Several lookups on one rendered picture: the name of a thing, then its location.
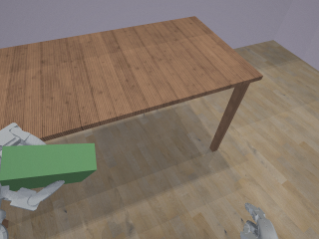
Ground left robot hand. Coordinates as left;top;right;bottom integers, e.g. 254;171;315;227
0;122;65;211

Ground table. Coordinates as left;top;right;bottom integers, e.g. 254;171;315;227
0;16;263;229

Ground sponge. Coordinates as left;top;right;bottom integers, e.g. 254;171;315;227
0;143;97;191

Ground right robot hand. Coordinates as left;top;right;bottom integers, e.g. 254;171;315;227
240;202;279;239

